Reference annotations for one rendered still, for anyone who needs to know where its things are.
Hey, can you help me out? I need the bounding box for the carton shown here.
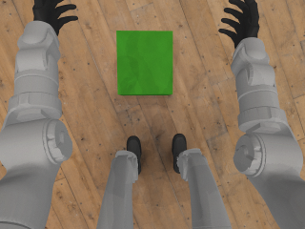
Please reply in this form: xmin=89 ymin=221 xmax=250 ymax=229
xmin=116 ymin=31 xmax=173 ymax=95

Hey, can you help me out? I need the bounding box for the right robot hand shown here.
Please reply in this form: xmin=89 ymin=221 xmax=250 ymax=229
xmin=218 ymin=0 xmax=260 ymax=49

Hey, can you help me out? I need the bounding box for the right robot forearm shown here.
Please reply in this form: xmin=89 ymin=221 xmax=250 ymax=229
xmin=231 ymin=37 xmax=303 ymax=166

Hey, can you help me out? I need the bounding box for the left robot hand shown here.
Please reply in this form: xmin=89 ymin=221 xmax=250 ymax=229
xmin=32 ymin=0 xmax=78 ymax=36

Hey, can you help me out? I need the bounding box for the left robot upper arm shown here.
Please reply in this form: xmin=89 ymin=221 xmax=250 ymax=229
xmin=0 ymin=117 xmax=73 ymax=229

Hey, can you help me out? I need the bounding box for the right robot upper arm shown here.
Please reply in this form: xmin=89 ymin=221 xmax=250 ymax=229
xmin=233 ymin=132 xmax=305 ymax=229

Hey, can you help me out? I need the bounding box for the robot right foot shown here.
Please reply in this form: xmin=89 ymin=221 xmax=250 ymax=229
xmin=172 ymin=134 xmax=187 ymax=174

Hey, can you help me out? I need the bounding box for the left robot thigh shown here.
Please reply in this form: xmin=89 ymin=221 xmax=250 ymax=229
xmin=96 ymin=155 xmax=138 ymax=229

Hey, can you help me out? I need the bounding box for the left robot forearm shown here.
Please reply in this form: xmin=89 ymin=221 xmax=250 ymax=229
xmin=0 ymin=20 xmax=62 ymax=167

